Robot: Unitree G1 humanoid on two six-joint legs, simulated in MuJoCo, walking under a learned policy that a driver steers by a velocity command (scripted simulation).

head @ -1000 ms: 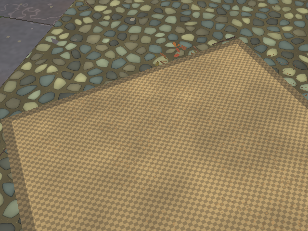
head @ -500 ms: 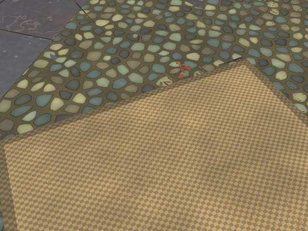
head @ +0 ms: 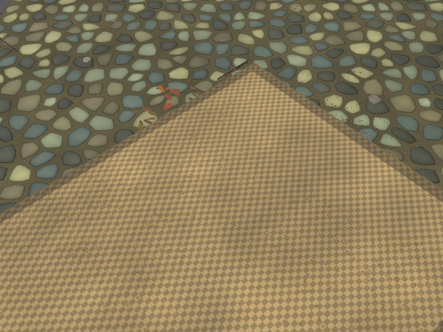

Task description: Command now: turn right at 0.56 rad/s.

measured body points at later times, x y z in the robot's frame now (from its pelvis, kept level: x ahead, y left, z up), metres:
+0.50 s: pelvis -0.01 -0.03 +0.00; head +0.02 -0.05 +0.45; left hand +0.20 +0.20 -0.09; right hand +0.04 -0.33 -0.13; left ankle +0.00 +0.12 -0.72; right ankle -0.03 -0.13 -0.74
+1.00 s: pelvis -0.01 -0.02 +0.00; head +0.00 -0.02 +0.45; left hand +0.16 +0.21 -0.13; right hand +0.02 -0.30 -0.13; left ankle +0.01 +0.11 -0.74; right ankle -0.03 -0.13 -0.74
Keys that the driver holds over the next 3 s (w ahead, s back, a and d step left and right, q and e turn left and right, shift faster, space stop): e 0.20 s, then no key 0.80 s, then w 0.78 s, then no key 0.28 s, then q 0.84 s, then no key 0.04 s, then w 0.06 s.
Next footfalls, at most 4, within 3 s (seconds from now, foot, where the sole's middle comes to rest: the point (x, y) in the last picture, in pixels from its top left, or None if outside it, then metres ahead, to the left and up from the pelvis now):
0.02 left None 0.05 0.12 -0.78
0.42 right None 0.01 -0.14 -0.78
0.74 left None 0.05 0.10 -0.78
1.66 left None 0.42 0.01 -0.78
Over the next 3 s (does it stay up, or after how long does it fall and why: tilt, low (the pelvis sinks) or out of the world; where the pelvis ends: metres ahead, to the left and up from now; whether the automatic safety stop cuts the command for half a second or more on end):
stays up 0.48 -0.08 0.00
